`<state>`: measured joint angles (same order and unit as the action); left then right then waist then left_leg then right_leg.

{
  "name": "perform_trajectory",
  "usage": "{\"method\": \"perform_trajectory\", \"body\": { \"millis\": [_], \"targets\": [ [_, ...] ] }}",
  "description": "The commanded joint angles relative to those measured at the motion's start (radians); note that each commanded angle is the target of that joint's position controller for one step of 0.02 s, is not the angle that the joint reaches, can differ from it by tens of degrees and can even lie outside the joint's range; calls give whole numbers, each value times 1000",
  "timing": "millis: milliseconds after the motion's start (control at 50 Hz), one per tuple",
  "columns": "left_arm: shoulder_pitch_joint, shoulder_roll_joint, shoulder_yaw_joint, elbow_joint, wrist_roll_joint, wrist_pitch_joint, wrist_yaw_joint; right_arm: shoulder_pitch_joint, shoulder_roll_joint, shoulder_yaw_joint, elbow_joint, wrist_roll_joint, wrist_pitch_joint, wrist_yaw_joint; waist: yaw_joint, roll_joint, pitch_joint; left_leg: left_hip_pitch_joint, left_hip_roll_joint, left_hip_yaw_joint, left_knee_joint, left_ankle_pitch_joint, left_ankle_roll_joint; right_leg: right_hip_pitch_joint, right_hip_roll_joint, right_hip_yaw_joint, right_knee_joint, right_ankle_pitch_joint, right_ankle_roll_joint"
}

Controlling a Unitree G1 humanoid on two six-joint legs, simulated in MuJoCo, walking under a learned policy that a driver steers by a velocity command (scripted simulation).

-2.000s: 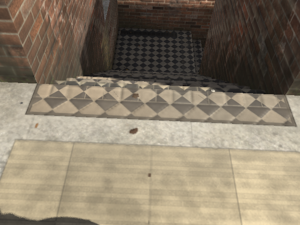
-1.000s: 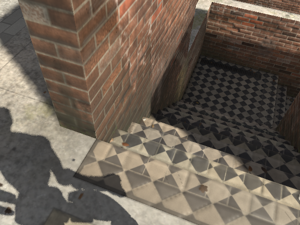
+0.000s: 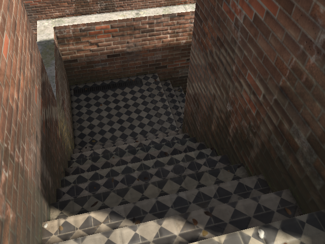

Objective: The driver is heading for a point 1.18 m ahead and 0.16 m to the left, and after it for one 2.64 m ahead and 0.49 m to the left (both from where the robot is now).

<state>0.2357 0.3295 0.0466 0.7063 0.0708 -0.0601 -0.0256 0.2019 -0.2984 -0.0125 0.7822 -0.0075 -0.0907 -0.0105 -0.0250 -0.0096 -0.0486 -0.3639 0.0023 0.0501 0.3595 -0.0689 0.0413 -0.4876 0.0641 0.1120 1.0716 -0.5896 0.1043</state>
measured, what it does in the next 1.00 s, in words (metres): walks ahead: right foot, then right foot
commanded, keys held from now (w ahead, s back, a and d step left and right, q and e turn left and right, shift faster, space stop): no key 0.22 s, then w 0.78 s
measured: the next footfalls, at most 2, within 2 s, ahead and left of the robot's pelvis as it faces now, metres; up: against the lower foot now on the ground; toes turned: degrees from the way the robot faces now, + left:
right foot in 0.14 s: +0.01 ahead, -0.14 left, +0.00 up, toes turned -2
right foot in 0.78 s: +0.19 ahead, -0.13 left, +0.00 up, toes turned -4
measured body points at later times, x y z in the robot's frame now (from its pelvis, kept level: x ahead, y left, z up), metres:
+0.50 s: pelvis +0.05 +0.00 -0.01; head +0.06 +0.00 +0.44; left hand +0.12 +0.26 -0.14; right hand +0.17 -0.26 -0.12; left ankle +0.07 +0.10 -0.74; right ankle -0.03 -0.14 -0.74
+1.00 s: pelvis +0.15 -0.05 -0.01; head +0.14 -0.07 +0.44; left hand +0.18 +0.20 -0.13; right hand +0.25 -0.33 -0.14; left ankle +0.18 +0.09 -0.67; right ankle +0.15 -0.13 -0.74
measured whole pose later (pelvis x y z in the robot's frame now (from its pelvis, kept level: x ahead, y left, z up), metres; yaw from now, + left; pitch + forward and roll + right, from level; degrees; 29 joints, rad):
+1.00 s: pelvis +0.15 -0.05 -0.01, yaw -2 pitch -1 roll +0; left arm 0.40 0.21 0.02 0.82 0.02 -0.01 0.00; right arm 0.24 -0.28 -0.06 0.81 -0.02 0.06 -0.01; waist 0.03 0.03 -0.01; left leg -0.55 -0.03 -0.10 1.09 -0.28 0.01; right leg -0.23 0.05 -0.06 0.51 -0.27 -0.08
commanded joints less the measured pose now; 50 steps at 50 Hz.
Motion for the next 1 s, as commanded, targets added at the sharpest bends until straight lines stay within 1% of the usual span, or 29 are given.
{"method": "perform_trajectory", "body": {
  "millis": [20,60,100,160,180,200,220,260,320,360,420,440,460,520,560,580,600,660,700,740,760,780,800,820,840,880,920,980,1000],
  "targets": [
    [172,22,-10,13,-5,8,-23,-154,-19,16,-127,17,-24,26,110,77,-74,2,185,-188,-125,196,144,82,-109,-32,105,66,76],
    [210,-15,-26,50,-26,14,-78,-167,-49,17,-116,25,-27,49,122,52,-44,-54,96,-66,-85,110,71,188,-133,-106,-188,113,113],
    [218,-26,-35,84,-59,15,-121,-116,-80,12,-63,31,-1,89,105,65,-14,-35,87,-97,2,6,33,277,-118,-148,-471,311,101],
    [161,71,-9,34,-58,-9,-82,-57,-55,13,-13,49,15,131,79,86,-33,48,203,-280,7,-236,35,243,-163,-83,-577,389,-26],
    [71,93,-11,-3,-53,-14,-69,-3,-70,2,-12,32,8,115,-1,49,-22,78,162,-225,8,-293,33,181,-153,-92,-572,334,-107],
    [14,104,1,-16,-43,-9,-55,-14,-101,-16,-37,18,2,86,-34,10,-7,159,110,-129,39,-331,26,44,-140,-63,-601,185,-169],
    [-9,84,1,-28,-53,-9,-42,-69,-116,-25,-59,6,-4,66,-24,25,-12,185,115,-119,52,-331,39,9,-146,-41,-631,169,-183],
    [13,-4,-27,-12,-72,-1,-41,-77,-34,5,-46,26,-6,64,-9,7,31,135,111,-115,13,-379,21,54,-162,-11,-703,89,-155],
    [136,54,-4,28,-49,5,-34,-29,-50,-13,-34,4,0,72,6,-27,60,147,55,-53,67,-339,29,81,-165,13,-750,-23,-190],
    [120,51,0,11,-42,-5,-13,-64,-39,-19,-60,-3,-11,59,16,-69,62,120,27,-12,107,-309,40,123,-196,51,-785,-17,-234],
    [107,37,-3,-5,-50,-10,3,-64,-23,-22,-77,-1,-22,49,20,-89,84,98,15,14,137,-239,54,187,-230,90,-803,47,-258],
    [66,84,19,-4,-78,25,37,-26,2,-20,-55,-28,18,47,-1,-142,39,133,16,14,190,-74,42,273,-149,25,-688,355,-178],
    [95,71,17,-17,-79,45,50,30,-22,-25,-48,-24,33,43,12,-88,-12,165,29,13,212,13,42,308,-126,-26,-612,447,-150],
    [128,20,7,-23,-55,74,61,138,-84,-51,-14,3,68,31,-5,107,12,308,90,-96,197,75,90,138,-59,-136,-438,329,-114],
    [44,13,7,-56,-43,84,61,323,-176,-82,28,8,89,19,-99,244,30,430,284,-423,52,-17,219,-132,-32,-168,-155,38,-117],
    [-37,18,13,-82,-52,87,61,367,-194,-87,37,-5,86,14,-122,214,84,442,367,-544,-4,-23,284,-280,-53,-115,-13,-67,-132],
    [-84,10,13,-92,-62,82,60,337,-178,-85,26,-14,78,9,-106,141,114,400,389,-548,-19,-9,301,-318,-93,-68,36,-26,-140],
    [-50,3,11,-75,-68,64,43,148,-103,-63,-12,-24,72,13,4,117,107,158,285,-342,-78,-158,192,-80,-138,-85,-178,135,-143],
    [6,-14,8,-49,-68,72,29,74,-108,-63,-25,-19,77,20,47,176,91,-8,197,-199,-75,-213,133,176,-82,-164,-331,268,-149],
    [123,-27,10,3,-60,85,12,51,-116,-61,-26,1,93,14,109,135,62,-157,145,-139,-6,-350,87,436,-14,-220,-427,389,-153],
    [190,-8,19,33,-53,86,7,31,-109,-59,-40,-1,100,11,145,69,65,-233,122,-119,85,-370,69,532,-13,-197,-471,352,-163],
    [273,37,27,57,-30,78,10,25,-62,-48,-48,-1,102,11,191,-122,54,-291,52,-24,357,-327,27,584,-143,3,-607,222,-188],
    [299,135,40,31,-40,74,14,51,-29,-40,-87,2,110,10,167,-302,34,-404,-68,-18,661,-538,-3,545,-368,415,-817,24,-273],
    [260,144,46,30,-68,79,24,56,-88,-60,-84,-5,127,-2,147,-241,79,-438,-68,-153,755,-517,9,430,-407,517,-834,-56,-349],
    [166,88,27,12,-69,74,27,55,-101,-67,-75,-4,128,-4,93,-170,132,-438,-35,-188,794,-422,8,366,-380,442,-816,-29,-358],
    [68,35,10,-6,-60,58,29,112,-85,-70,-40,-10,122,-2,16,-127,111,-344,-3,-195,745,-314,-10,300,-314,305,-822,113,-325],
    [93,31,13,27,-53,42,31,175,-56,-64,9,-30,143,-1,2,-107,75,-223,-19,-162,776,-252,-33,229,-284,199,-812,342,-331],
    [139,28,13,56,-60,30,34,106,-36,-62,1,-12,156,-2,9,-46,96,-239,-21,-172,758,-179,-42,226,-288,149,-812,471,-347],
    [139,44,16,52,-48,25,34,92,-35,-63,5,-10,156,-3,14,-43,75,-211,-35,-133,761,-120,-38,221,-269,104,-789,487,-347]
  ]
}}
Keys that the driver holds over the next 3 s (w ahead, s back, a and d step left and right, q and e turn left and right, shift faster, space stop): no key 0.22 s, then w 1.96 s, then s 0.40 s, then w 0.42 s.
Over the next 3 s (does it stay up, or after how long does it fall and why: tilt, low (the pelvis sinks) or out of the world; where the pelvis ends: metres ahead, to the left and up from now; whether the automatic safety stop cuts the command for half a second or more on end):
stays up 0.68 0.06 -0.43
